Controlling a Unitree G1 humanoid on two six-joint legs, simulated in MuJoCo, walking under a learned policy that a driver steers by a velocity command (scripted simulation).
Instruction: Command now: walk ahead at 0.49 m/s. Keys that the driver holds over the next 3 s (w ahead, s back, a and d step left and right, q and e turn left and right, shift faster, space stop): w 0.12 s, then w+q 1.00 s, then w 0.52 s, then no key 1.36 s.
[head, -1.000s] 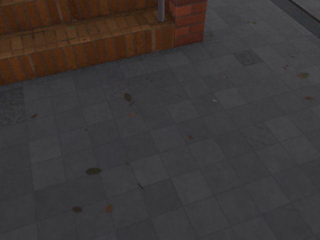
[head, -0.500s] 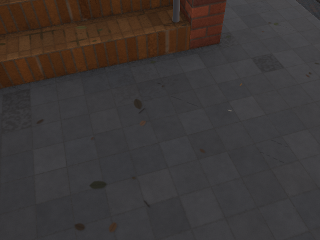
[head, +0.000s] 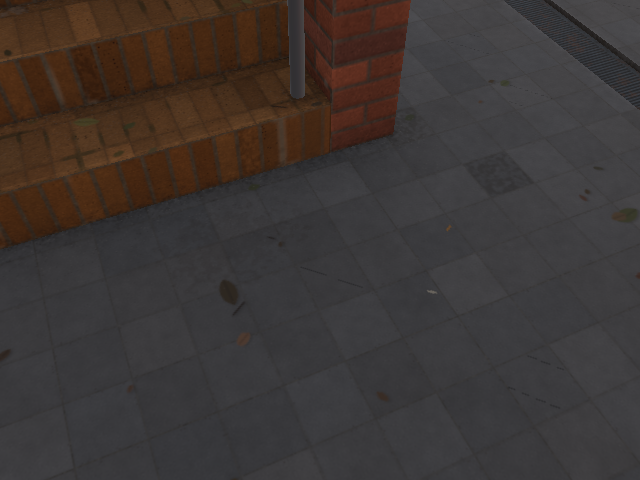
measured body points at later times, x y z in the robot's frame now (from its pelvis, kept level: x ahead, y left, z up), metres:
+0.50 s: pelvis +0.28 -0.04 +0.00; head +0.30 -0.04 +0.45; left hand +0.21 +0.19 -0.14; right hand +0.41 -0.26 -0.14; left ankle +0.37 +0.12 -0.67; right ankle +0.24 -0.10 -0.74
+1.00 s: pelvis +0.53 +0.07 +0.00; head +0.55 +0.10 +0.45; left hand +0.56 +0.36 -0.12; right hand +0.65 -0.18 -0.13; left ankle +0.49 +0.09 -0.74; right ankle +0.70 -0.06 -0.67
